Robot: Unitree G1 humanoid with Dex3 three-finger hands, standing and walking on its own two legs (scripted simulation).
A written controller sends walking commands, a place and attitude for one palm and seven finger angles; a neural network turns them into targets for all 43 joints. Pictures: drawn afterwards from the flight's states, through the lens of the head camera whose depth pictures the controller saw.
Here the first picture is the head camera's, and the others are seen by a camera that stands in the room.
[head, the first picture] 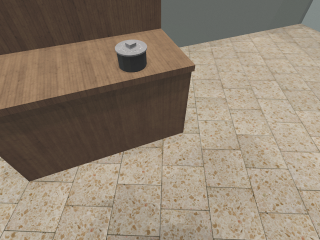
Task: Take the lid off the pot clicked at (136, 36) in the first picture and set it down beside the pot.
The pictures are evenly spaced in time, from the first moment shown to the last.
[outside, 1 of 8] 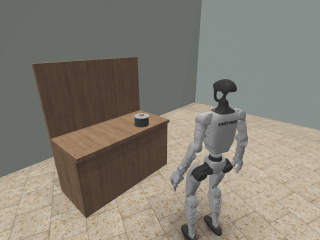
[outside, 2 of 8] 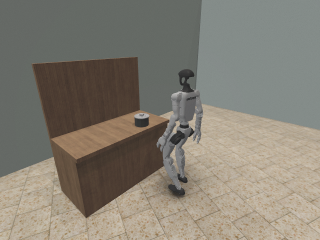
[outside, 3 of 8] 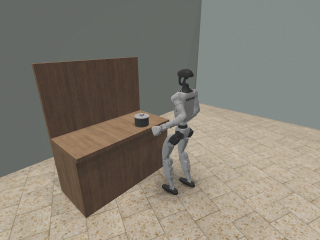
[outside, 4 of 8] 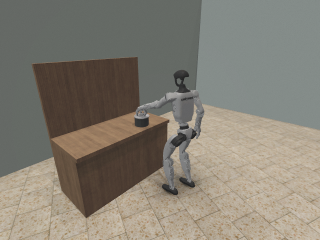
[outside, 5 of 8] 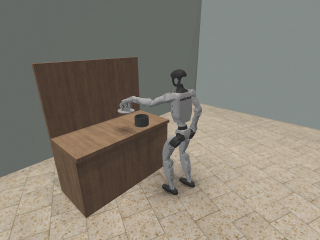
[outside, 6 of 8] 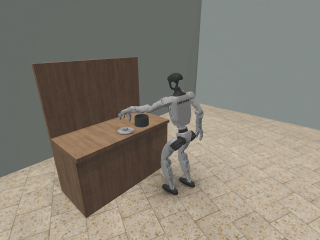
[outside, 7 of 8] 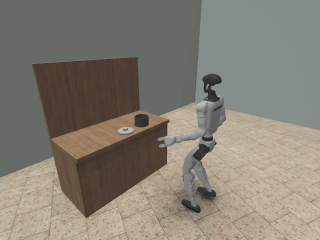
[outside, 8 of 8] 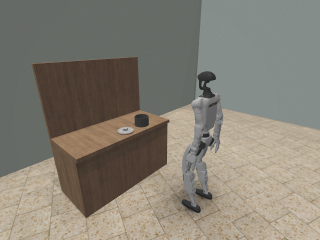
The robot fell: no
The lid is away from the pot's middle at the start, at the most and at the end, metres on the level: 0.00 0.24 0.24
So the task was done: yes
